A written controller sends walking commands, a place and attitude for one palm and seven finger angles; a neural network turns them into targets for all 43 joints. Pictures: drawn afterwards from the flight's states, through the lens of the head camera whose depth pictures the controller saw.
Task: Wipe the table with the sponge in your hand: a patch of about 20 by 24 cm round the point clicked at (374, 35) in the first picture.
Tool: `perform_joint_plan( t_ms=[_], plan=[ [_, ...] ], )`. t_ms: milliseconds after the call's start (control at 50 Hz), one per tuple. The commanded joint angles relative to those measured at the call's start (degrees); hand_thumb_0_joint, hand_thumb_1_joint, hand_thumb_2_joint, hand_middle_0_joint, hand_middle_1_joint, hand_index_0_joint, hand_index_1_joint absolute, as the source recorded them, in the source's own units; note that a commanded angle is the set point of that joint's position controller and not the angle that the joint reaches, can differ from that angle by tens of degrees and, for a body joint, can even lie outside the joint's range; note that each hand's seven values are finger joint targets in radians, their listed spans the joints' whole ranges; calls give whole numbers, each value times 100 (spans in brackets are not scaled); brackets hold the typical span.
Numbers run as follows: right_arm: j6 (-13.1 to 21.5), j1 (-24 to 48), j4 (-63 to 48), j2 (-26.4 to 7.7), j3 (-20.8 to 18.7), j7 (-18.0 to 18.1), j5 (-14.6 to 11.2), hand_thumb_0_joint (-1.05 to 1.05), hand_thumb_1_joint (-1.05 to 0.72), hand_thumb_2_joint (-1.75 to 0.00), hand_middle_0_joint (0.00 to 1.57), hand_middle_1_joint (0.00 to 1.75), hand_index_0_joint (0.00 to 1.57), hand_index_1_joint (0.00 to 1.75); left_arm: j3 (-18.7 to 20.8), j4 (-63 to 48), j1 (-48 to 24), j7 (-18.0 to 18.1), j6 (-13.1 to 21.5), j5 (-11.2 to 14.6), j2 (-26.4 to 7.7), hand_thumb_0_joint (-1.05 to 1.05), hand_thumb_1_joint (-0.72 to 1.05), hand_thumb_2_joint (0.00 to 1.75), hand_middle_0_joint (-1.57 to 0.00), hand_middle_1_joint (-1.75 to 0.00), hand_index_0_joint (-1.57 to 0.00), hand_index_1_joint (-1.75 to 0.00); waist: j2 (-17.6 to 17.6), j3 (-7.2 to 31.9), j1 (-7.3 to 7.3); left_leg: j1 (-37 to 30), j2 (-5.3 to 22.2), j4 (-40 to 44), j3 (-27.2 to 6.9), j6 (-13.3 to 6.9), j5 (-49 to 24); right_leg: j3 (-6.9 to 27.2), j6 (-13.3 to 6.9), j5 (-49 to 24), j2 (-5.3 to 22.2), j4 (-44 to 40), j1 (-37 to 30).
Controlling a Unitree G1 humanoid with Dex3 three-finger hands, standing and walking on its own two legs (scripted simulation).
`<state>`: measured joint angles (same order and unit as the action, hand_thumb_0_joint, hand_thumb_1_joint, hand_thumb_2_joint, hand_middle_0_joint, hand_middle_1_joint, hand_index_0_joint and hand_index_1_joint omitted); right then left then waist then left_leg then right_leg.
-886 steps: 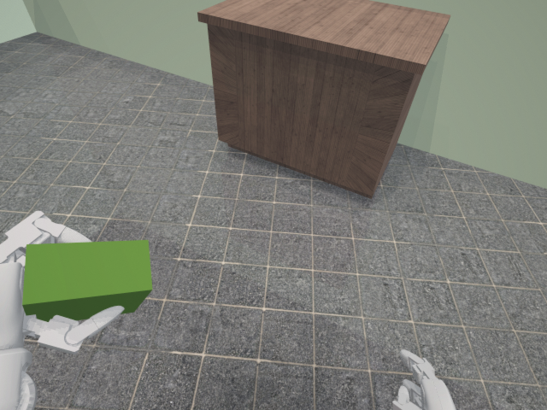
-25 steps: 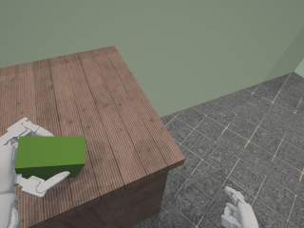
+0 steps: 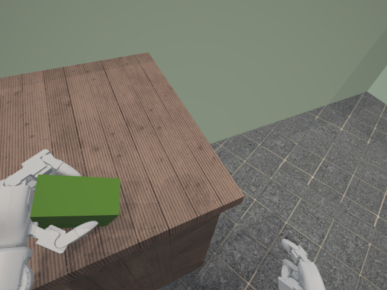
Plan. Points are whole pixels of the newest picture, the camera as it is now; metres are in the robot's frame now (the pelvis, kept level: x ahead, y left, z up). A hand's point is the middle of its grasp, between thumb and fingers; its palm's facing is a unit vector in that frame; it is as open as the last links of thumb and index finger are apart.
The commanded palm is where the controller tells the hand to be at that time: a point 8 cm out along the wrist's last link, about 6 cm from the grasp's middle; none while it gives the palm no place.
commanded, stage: come to a stop and stand still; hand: left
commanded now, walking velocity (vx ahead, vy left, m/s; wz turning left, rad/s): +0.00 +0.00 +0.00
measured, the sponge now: (88, 204) +0.22 +0.20 +0.12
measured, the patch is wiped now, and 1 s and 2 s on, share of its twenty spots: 0.00 0.00 0.00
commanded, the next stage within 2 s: look again from close up in 0.42 s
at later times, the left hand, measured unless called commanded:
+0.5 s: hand (41, 190) +0.22 +0.26 +0.15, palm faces +0.36 -0.85 -0.38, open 9.9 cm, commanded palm +0.16 +0.29 +0.18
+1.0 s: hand (41, 191) +0.22 +0.25 +0.16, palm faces +0.38 -0.85 -0.36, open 9.9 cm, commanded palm +0.16 +0.28 +0.18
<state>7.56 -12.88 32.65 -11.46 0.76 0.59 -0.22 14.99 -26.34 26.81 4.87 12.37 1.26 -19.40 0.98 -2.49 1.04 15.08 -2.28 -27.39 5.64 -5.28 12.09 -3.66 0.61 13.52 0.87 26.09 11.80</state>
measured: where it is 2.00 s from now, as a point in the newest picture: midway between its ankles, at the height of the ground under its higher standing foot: outside the picture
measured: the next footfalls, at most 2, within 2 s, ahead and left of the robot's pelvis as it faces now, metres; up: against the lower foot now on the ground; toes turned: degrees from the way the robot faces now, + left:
none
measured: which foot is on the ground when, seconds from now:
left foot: down 0.00-1.00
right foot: down 0.00-1.00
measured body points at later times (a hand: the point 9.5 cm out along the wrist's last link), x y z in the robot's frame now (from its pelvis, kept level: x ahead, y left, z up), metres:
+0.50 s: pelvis +0.01 +0.01 +0.00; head +0.03 +0.04 +0.45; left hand +0.20 +0.30 +0.17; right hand +0.20 -0.21 -0.06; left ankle +0.03 +0.05 -0.74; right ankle +0.01 -0.13 -0.74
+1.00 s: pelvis +0.00 +0.00 +0.00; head +0.02 +0.03 +0.45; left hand +0.19 +0.29 +0.18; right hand +0.18 -0.22 -0.07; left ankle +0.03 +0.05 -0.74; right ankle +0.01 -0.13 -0.74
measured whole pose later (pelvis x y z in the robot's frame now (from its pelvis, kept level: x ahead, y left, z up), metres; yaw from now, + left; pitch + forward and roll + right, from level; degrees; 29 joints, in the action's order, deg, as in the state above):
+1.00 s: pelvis +0.00 +0.00 +0.00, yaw +1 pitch -2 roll -2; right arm 6.5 -12.7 33.4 -10.3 1.4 2.7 -0.3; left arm 18.8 -27.3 23.9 6.6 9.9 1.6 -21.5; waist 2.0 -3.4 1.8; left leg 12.5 -2.5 -24.2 4.8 -5.0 10.6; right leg -4.3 0.6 11.5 0.7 21.7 8.4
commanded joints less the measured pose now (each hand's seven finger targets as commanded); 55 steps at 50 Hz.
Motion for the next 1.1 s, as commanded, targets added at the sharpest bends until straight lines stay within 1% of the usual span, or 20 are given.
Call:
perform_joint_plan(
  t_ms=[0,60,80,140,160,220,260,280,360,420,500,580,680,760,780,840,960,980,1040,1080],
  plan=[
    [292,631,-1002,-727,-287,215,-30,0,-90,-90,20,30,20,30,1498,-1282,-1272,299,439,109,-1495,0,10,130,-120,-160,-120,-160,-536,447,36,540,905,1279,-1434,275,1452,501,-182,419,175,-261,-430],
    [391,634,-940,-677,-259,224,-31,0,-90,-90,20,30,20,30,1358,-1367,-1569,269,500,76,-1411,0,10,130,-120,-160,-120,-160,-1141,580,39,486,963,1362,-1408,284,1374,425,-181,139,132,-88,-650],
    [431,562,-907,-707,-264,214,-9,0,-90,-90,20,30,20,30,1253,-1463,-1612,253,540,55,-1337,0,10,130,-120,-160,-120,-160,-1141,655,43,367,968,1303,-1413,292,1171,413,-194,9,135,-128,-673],
    [553,499,-835,-733,-279,133,-1,0,-90,-90,20,30,20,30,909,-1618,-1312,228,551,26,-1031,0,10,130,-120,-160,-120,-160,-768,996,44,-243,873,922,-1276,385,-60,443,-216,-492,176,-297,-673],
    [578,575,-795,-707,-268,114,-27,0,-90,-90,20,30,20,30,738,-1514,-1107,226,509,32,-792,0,10,130,-120,-160,-120,-160,-696,1044,28,-479,855,852,-1194,461,-429,424,-211,-586,153,-307,-548],
    [490,456,-733,-801,-311,74,10,0,-90,-90,20,30,20,30,797,-1315,-793,229,400,6,-857,0,10,130,-120,-160,-120,-160,-492,1035,31,-522,889,719,-1227,608,-1396,364,-185,-813,133,-322,-559],
    [408,549,-704,-769,-300,92,-12,0,-90,-90,20,30,20,30,954,-1074,-605,252,323,7,-914,0,10,130,-120,-160,-120,-160,-397,958,32,-560,851,685,-1127,714,-1670,330,-179,-856,117,-306,-479],
    [338,501,-711,-780,-298,100,1,0,-90,-90,20,30,20,30,904,-1004,-599,228,307,33,-874,0,10,130,-120,-160,-120,-160,-399,902,23,-495,881,720,-1158,728,-1635,307,-179,-785,127,-319,-450],
    [198,632,-840,-690,-268,186,-35,0,-90,-90,20,30,20,30,1311,-1230,-664,246,271,97,-1265,0,10,130,-120,-160,-120,-160,-425,902,26,-472,840,700,-1069,717,-1595,322,-180,-932,186,-379,-578],
    [177,610,-929,-688,-269,208,-36,0,-90,-90,20,30,20,30,1234,-1521,-741,220,288,154,-1248,0,10,130,-120,-160,-120,-160,-533,991,30,-457,846,657,-1079,636,-1526,339,-189,-1009,229,-410,-740],
    [237,648,-924,-707,-259,231,-23,0,-90,-90,20,30,20,30,1038,-1734,-883,249,297,135,-1150,0,10,130,-120,-160,-120,-160,-804,929,34,-361,866,830,-1129,554,-756,385,-196,-741,217,-438,-742],
    [252,606,-832,-737,-257,243,-17,0,-90,-90,20,30,20,30,903,-1422,-861,283,232,97,-976,0,10,130,-120,-160,-120,-160,-560,779,34,-234,870,947,-1157,490,-128,425,-190,-532,219,-571,-665],
    [203,583,-803,-739,-253,269,-25,0,-90,-90,20,30,20,30,821,-1055,-946,293,156,70,-876,0,10,130,-120,-160,-120,-160,-513,574,17,-141,850,1056,-1194,485,217,462,-195,-290,229,-719,-515],
    [205,672,-861,-700,-255,288,-61,0,-90,-90,20,30,20,30,961,-1167,-1026,312,132,48,-1051,0,10,130,-120,-160,-120,-160,-478,534,32,-1,828,1130,-1204,450,491,478,-183,-204,234,-742,-627],
    [191,614,-867,-723,-248,289,-33,0,-90,-90,20,30,20,30,871,-1181,-1029,292,154,70,-954,0,10,130,-120,-160,-120,-160,-407,571,25,26,826,1146,-1231,416,515,436,-186,-211,213,-734,-663],
    [240,620,-901,-711,-262,281,-45,0,-90,-90,20,30,20,30,966,-1424,-992,290,186,78,-1082,0,10,130,-120,-160,-120,-160,-504,684,37,9,829,1125,-1261,432,367,448,-200,-345,248,-654,-809],
    [234,650,-861,-677,-271,282,-51,0,-90,-90,20,30,20,30,1106,-1449,-923,287,158,109,-1171,0,10,130,-120,-160,-120,-160,-749,618,23,-179,1023,1426,-1399,674,240,304,-144,-188,29,-397,-607],
    [198,581,-833,-692,-263,270,-20,0,-90,-90,20,30,20,30,986,-1391,-974,263,158,138,-1043,0,10,130,-120,-160,-120,-160,-777,609,10,-136,1070,1502,-1484,685,256,276,-147,-155,-23,-352,-596],
    [175,559,-856,-676,-312,231,-31,0,-90,-90,20,30,20,30,1047,-1317,-944,235,129,144,-1117,0,10,130,-120,-160,-120,-160,-657,700,13,-384,1176,1295,-1413,707,-330,248,-150,-251,23,-426,-558],
    [135,553,-839,-700,-312,199,-30,0,-90,-90,20,30,20,30,942,-1302,-865,204,92,179,-985,0,10,130,-120,-160,-120,-160,-646,773,-11,-576,1193,1254,-1405,758,-645,194,-153,-233,-42,-429,-436]
  ],
)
